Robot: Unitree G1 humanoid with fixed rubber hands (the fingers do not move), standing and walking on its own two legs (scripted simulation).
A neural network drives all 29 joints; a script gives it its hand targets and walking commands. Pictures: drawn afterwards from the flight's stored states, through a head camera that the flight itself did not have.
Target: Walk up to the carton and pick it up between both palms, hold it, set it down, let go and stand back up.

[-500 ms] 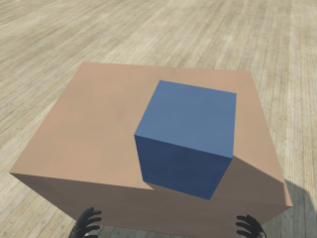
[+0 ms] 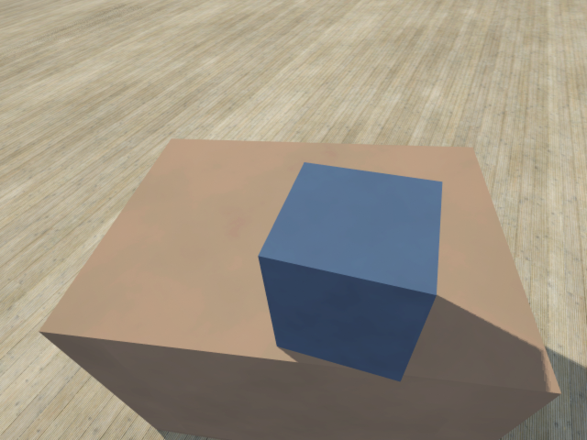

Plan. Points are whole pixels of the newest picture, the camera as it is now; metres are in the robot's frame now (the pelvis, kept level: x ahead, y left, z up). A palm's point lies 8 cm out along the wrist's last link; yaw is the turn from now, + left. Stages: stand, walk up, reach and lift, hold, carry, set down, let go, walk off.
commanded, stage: stand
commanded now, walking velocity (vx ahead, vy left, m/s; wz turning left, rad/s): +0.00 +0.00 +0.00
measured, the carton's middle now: (352, 271) +0.38 -0.05 +0.01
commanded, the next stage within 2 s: none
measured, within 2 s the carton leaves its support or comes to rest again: neither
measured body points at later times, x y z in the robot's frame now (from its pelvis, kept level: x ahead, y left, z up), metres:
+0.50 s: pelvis -0.03 +0.00 +0.01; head -0.03 -0.01 +0.46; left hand +0.02 +0.29 -0.13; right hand +0.04 -0.28 -0.14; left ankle -0.03 +0.12 -0.74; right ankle +0.00 -0.10 -0.74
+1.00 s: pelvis -0.03 -0.01 +0.01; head -0.03 -0.02 +0.46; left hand +0.04 +0.28 -0.13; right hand +0.02 -0.30 -0.14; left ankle -0.03 +0.12 -0.74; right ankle +0.00 -0.10 -0.74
